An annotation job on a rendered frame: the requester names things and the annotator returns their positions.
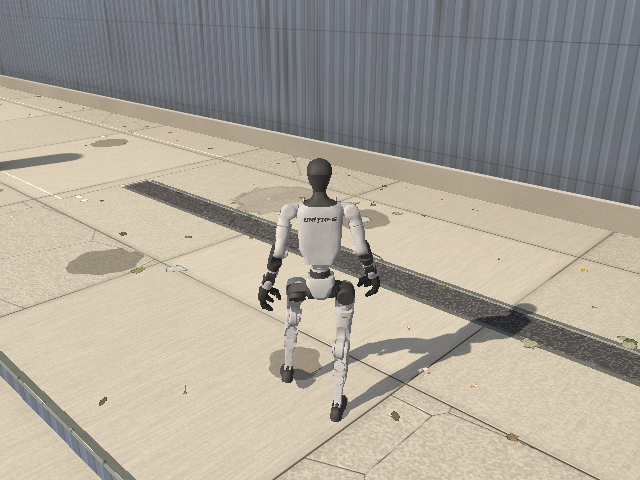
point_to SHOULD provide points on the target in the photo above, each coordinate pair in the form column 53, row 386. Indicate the robot right hand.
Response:
column 368, row 282

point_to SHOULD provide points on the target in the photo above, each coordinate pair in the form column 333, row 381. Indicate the robot left thigh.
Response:
column 296, row 291

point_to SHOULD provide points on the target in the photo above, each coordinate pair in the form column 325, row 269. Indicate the robot left hand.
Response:
column 263, row 296

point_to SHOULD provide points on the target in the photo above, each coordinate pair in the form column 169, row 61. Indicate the robot left forearm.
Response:
column 271, row 271

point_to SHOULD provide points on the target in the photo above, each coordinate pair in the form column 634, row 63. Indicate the robot head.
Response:
column 319, row 172

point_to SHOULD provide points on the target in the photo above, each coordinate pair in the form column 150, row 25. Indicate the robot right forearm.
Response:
column 368, row 263

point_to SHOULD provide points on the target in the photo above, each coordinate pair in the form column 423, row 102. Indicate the robot left upper arm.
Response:
column 287, row 212

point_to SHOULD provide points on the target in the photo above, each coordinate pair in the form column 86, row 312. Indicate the robot right upper arm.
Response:
column 351, row 211

